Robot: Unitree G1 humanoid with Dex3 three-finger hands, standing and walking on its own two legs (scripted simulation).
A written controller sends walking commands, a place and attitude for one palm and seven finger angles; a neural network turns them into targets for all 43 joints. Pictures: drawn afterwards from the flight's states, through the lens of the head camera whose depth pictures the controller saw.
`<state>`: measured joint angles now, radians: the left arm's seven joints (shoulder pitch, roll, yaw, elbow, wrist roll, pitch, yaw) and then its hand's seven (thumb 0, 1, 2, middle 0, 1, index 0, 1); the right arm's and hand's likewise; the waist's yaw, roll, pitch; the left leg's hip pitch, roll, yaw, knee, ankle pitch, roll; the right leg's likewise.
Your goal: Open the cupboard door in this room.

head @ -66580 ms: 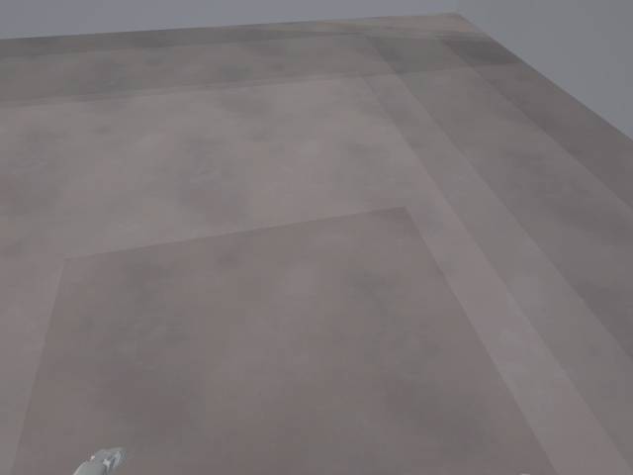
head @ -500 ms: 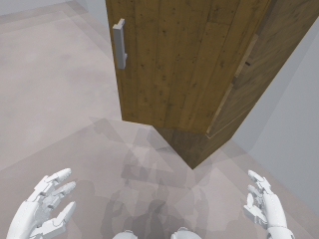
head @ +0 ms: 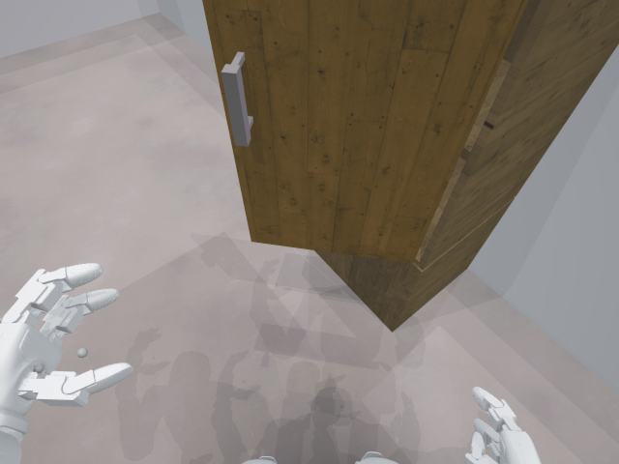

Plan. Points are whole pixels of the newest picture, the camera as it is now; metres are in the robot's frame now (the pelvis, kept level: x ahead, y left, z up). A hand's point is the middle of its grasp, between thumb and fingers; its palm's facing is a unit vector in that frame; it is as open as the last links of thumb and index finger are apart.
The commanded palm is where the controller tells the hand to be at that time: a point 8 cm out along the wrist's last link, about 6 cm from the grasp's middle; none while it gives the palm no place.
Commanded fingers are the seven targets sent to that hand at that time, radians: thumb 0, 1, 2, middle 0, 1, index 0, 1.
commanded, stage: raise the hand with hooked fingers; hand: left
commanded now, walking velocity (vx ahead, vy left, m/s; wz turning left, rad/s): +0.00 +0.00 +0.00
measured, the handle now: (241, 100) +0.60 +0.15 +0.13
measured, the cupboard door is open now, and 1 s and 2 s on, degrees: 43 43 43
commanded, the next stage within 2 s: move the hooked fingers beside the handle in 1.16 s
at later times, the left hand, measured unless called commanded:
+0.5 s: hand (52, 293) +0.27 +0.29 +0.12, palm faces -0.04 -1.00 -0.06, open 13.9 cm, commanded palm +0.24 +0.34 +0.13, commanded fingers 0.00 -0.50 0.30 -0.30 -1.20 -0.30 -1.20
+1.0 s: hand (56, 255) +0.30 +0.29 +0.14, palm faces -0.02 -1.00 -0.05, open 14.0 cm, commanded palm +0.27 +0.33 +0.15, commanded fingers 0.00 -0.50 0.30 -0.30 -1.20 -0.30 -1.20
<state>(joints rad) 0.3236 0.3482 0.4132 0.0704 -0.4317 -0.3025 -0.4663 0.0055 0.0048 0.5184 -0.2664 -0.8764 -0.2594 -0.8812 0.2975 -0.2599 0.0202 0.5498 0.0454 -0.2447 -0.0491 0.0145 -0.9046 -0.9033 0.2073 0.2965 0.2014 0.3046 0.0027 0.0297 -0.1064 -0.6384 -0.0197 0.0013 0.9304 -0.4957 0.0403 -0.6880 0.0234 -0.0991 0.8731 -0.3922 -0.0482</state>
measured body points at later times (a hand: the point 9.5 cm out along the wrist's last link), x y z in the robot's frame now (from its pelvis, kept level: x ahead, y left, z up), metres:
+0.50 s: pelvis +0.00 +0.03 +0.02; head +0.02 +0.03 +0.47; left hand +0.26 +0.34 +0.12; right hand +0.17 -0.20 -0.04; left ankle -0.02 +0.09 -0.69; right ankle +0.02 -0.09 -0.69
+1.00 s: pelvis +0.01 +0.01 +0.03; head +0.03 +0.02 +0.48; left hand +0.29 +0.34 +0.14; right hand +0.16 -0.23 -0.04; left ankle -0.02 +0.09 -0.69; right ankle +0.02 -0.09 -0.69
